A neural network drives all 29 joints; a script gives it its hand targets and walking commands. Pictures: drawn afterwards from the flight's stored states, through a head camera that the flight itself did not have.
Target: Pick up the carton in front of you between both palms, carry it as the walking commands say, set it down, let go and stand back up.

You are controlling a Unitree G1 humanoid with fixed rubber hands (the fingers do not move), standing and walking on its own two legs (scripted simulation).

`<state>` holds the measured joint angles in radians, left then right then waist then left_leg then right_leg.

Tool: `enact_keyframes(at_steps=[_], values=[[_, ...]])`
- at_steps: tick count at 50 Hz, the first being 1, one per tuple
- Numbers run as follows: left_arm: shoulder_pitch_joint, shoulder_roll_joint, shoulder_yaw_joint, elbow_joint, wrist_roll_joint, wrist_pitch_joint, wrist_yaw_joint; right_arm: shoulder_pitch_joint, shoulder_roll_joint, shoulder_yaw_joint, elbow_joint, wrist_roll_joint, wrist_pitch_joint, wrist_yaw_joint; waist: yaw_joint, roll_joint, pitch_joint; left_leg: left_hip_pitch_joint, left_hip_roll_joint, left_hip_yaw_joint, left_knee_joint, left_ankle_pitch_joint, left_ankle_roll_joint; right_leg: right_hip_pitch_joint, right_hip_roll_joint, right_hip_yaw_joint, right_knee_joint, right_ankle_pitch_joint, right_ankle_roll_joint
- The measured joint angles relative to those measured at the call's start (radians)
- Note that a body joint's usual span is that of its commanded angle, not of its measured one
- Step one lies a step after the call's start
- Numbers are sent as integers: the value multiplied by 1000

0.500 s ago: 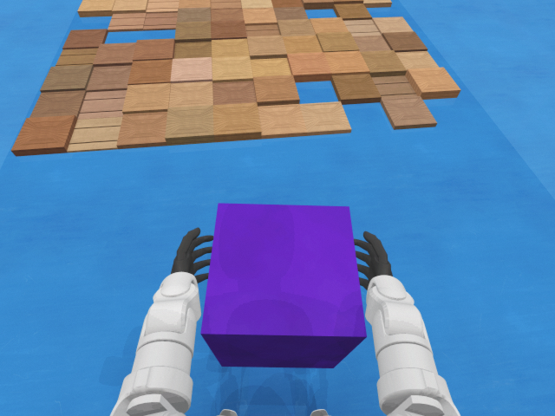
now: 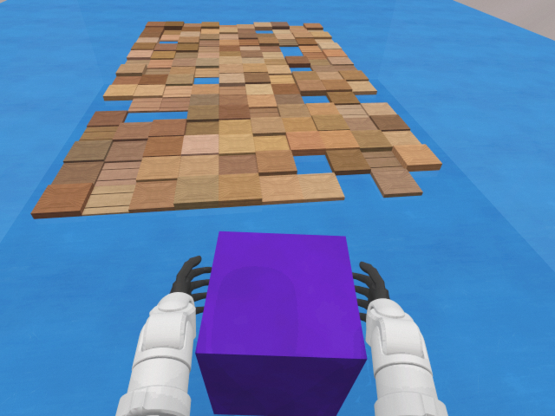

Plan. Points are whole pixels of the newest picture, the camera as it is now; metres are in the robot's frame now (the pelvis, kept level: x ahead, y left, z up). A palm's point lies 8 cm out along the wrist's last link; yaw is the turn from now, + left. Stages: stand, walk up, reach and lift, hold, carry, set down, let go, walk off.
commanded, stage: reach and lift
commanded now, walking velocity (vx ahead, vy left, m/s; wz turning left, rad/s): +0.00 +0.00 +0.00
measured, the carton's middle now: (278, 327) +0.30 +0.00 -0.05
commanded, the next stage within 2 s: hold in 0.82 s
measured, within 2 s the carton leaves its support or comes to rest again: neither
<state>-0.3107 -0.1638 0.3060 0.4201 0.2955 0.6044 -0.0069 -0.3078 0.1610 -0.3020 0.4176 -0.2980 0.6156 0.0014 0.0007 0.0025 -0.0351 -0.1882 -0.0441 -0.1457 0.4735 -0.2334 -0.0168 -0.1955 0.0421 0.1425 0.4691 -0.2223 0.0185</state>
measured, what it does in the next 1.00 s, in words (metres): stands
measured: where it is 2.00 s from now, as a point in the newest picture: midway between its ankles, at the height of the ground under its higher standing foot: outside the picture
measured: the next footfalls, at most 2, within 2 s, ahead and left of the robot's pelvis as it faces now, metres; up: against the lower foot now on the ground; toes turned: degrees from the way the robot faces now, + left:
none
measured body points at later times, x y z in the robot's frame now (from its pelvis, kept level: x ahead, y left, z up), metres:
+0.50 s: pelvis +0.01 +0.00 +0.01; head -0.02 +0.00 +0.45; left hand +0.32 +0.15 +0.03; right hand +0.31 -0.15 +0.03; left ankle +0.02 +0.13 -0.74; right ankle +0.02 -0.13 -0.74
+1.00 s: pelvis +0.01 +0.00 +0.01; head -0.04 +0.00 +0.46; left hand +0.31 +0.15 +0.05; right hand +0.31 -0.15 +0.05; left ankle +0.02 +0.13 -0.74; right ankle +0.02 -0.13 -0.74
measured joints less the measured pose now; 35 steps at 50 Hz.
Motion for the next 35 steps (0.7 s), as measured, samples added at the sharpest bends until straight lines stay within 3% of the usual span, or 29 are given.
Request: enact_keyframes(at_steps=[14, 35], values=[[-11, -4, 1, -42, 2, 10, -5, -16, 2, 1, -36, 2, 10, 5, 2, 0, 30, 24, 5, 3, -31, 15, -2, 23, -1, -2, -30, 15, -2], [57, 14, -76, -126, -20, 71, 1, 56, -12, 76, -125, 23, 69, -3, 2, 0, 27, 106, 11, 5, -106, 28, 2, 105, -7, -4, -105, 27, -4]])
